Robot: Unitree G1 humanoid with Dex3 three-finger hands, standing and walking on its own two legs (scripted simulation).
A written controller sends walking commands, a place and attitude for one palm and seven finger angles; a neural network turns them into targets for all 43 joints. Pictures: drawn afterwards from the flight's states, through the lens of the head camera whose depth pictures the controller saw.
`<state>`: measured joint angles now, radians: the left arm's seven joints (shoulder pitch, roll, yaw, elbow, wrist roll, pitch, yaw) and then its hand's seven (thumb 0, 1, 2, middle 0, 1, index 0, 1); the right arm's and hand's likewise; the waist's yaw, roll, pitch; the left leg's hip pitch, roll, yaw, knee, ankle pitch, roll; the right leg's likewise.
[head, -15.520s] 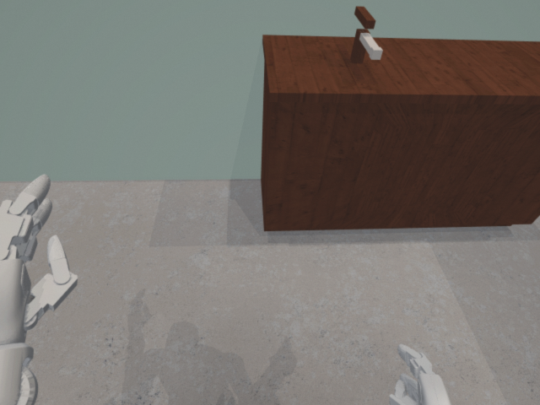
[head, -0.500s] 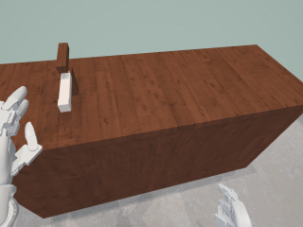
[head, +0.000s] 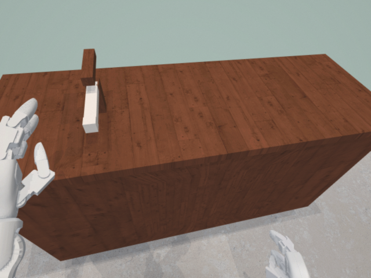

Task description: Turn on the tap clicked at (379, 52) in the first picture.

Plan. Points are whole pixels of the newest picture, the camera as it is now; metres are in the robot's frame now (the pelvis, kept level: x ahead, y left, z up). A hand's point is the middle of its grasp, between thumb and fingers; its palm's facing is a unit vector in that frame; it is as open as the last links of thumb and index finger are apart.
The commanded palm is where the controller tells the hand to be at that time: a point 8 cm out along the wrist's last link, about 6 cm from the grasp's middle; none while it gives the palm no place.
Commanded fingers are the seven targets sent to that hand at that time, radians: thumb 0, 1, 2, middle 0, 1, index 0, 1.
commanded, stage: turn the palm inward beside the body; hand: left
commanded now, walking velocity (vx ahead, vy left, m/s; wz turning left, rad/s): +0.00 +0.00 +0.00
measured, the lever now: (90, 124) +0.40 +0.27 +0.09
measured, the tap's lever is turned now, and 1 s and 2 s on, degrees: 0 0 0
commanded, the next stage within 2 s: none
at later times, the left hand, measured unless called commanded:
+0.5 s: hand (56, 196) +0.19 +0.22 +0.15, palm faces +0.54 -0.79 -0.28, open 7.4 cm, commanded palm +0.15 +0.26 +0.17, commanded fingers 0.00 0.90 0.90 -0.20 -0.30 -0.20 -0.30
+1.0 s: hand (75, 204) +0.19 +0.20 +0.14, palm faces +0.49 -0.84 -0.21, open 7.4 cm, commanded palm +0.14 +0.24 +0.16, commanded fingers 0.00 0.90 0.90 -0.20 -0.30 -0.20 -0.30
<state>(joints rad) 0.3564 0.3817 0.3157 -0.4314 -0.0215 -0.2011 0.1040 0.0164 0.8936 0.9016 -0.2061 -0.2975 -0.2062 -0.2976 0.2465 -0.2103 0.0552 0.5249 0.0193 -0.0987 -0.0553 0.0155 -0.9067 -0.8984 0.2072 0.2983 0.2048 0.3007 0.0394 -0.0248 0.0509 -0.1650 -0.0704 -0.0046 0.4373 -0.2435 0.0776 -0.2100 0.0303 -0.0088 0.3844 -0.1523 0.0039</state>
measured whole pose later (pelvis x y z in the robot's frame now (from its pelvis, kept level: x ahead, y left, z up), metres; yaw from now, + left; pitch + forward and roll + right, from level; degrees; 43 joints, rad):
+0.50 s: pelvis -0.01 -0.06 -0.02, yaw +3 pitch -2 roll +1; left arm 0.25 0.33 0.34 -0.31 -0.11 -0.02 0.12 0.02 0.90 0.90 -0.20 -0.30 -0.20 -0.30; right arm 0.16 -0.24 0.05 0.69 -0.02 -0.16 -0.08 0.02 -0.91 -0.90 0.21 0.30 0.21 0.30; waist 0.09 0.03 -0.01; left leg -0.28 -0.05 -0.07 0.65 -0.33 0.01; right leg -0.34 0.06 -0.07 0.63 -0.27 -0.08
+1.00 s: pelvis +0.00 -0.06 -0.02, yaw +3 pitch +0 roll +1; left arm 0.40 0.29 0.32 -0.39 -0.21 -0.03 0.08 0.02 0.90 0.90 -0.20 -0.30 -0.20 -0.30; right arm 0.18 -0.26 0.01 0.72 0.01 -0.24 -0.09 0.02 -0.91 -0.90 0.21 0.30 0.20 0.30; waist 0.09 0.04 -0.03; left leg -0.31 -0.05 -0.08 0.67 -0.36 0.00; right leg -0.36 0.06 -0.08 0.66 -0.30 -0.10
